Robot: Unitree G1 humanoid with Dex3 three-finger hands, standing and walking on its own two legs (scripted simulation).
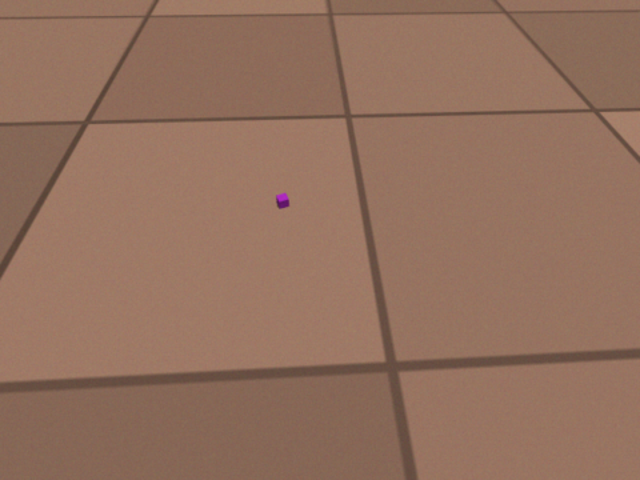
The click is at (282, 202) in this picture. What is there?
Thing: cube
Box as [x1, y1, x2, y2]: [276, 193, 288, 208]
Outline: 285,193 276,195 277,203 280,208 288,206 288,199
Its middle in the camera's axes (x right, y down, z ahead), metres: -0.18 -0.15 +1.74
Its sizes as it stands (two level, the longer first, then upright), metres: 0.044 0.044 0.044
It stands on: the floor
